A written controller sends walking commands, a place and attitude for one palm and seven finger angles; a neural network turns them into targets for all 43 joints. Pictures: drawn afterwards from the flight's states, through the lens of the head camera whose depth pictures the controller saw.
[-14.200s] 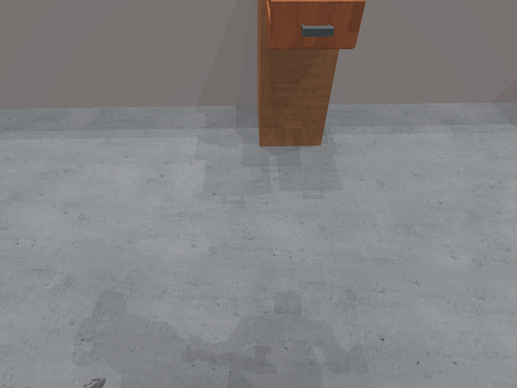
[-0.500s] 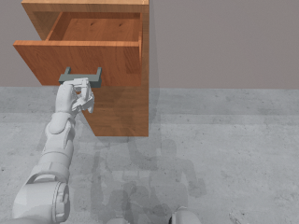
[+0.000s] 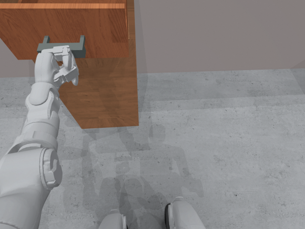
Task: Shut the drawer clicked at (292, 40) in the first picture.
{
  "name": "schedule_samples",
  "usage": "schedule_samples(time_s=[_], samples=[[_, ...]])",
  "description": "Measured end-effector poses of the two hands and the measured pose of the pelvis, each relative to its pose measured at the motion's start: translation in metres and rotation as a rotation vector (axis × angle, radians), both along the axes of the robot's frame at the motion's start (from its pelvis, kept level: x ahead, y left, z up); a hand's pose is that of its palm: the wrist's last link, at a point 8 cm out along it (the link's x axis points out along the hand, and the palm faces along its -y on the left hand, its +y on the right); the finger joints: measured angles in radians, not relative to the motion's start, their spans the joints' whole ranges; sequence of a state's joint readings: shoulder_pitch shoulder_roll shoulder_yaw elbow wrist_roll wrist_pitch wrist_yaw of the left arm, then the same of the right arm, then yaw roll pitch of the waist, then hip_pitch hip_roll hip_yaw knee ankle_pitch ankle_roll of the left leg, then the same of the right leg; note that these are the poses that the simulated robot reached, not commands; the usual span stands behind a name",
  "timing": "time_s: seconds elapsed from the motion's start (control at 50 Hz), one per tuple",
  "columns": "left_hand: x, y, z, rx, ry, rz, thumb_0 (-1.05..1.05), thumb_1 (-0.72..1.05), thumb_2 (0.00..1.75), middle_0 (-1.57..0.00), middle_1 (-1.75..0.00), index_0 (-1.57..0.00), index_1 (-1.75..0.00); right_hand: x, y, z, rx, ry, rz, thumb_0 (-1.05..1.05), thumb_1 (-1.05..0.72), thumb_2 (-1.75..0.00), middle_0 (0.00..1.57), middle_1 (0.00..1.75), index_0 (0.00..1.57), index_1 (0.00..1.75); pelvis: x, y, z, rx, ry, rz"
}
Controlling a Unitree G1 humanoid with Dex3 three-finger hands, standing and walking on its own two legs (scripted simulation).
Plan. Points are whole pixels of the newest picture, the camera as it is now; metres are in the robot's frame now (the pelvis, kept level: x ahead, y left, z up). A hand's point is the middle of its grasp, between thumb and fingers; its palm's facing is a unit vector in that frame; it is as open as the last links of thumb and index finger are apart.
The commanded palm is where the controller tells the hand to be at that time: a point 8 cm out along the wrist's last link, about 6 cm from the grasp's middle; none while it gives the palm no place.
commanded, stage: push the drawer shut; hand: left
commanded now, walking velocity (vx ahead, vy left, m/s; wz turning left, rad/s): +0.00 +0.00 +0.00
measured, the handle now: (63, 44) +0.58 +0.20 +0.09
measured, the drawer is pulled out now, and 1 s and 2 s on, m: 0.09 0.00 0.00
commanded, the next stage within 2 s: pull the fist back off the drawer in 0.96 s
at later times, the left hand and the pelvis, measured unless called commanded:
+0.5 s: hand (78, 50) +0.57 +0.16 +0.09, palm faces +0.00 -1.00 -0.02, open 2.9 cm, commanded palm +0.56 +0.20 +0.09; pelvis +0.01 +0.01 +0.00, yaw -1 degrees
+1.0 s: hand (77, 42) +0.60 +0.17 +0.09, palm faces +0.01 -1.00 -0.03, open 2.8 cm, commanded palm +0.62 +0.19 +0.09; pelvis +0.01 +0.01 -0.01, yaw +0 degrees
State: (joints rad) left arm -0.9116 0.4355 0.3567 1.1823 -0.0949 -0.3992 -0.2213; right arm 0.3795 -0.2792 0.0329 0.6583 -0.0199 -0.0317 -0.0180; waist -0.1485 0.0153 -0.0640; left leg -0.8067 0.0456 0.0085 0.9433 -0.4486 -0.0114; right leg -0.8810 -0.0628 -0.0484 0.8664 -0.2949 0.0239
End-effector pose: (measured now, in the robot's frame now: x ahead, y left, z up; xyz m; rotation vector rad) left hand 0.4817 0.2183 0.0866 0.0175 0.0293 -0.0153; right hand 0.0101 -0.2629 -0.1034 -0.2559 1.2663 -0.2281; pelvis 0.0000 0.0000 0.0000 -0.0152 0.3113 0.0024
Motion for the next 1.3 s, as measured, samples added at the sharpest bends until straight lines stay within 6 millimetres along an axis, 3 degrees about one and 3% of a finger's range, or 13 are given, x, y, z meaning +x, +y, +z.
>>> schedule_samples(time_s=[0.22,0.74,0.98,1.3], samples=[[0.030,-0.001,0.001,-0.002,0.010,0.006,-0.04,0.80,0.93,-1.39,-1.60,-1.40,-1.60,-0.023,0.006,0.003,-0.008,0.085,-0.030,0.00,-0.90,-0.90,0.20,0.30,0.20,0.30,0.004,0.004,-0.003,-0.010,0.041,-0.004],[0.091,-0.005,0.004,0.003,0.031,0.017,-0.02,0.83,0.95,-1.39,-1.60,-1.40,-1.60,-0.040,0.020,0.007,-0.003,0.226,-0.061,0.00,-0.90,-0.90,0.20,0.30,0.20,0.30,0.019,0.009,-0.007,-0.032,0.118,0.002],[0.094,0.001,0.003,0.014,0.043,0.022,-0.05,0.72,1.00,-1.39,-1.60,-1.40,-1.60,-0.056,0.021,0.008,-0.011,0.274,-0.054,0.00,-0.90,-0.90,0.20,0.30,0.20,0.30,0.013,0.007,-0.012,-0.045,0.140,0.022],[0.093,-0.002,0.006,0.022,0.041,0.022,-0.01,0.76,1.00,-1.39,-1.60,-1.40,-1.60,-0.077,0.022,0.008,-0.018,0.260,-0.054,0.00,-0.90,-0.90,0.20,0.30,0.20,0.30,-0.003,0.007,-0.018,-0.048,0.150,0.017]])
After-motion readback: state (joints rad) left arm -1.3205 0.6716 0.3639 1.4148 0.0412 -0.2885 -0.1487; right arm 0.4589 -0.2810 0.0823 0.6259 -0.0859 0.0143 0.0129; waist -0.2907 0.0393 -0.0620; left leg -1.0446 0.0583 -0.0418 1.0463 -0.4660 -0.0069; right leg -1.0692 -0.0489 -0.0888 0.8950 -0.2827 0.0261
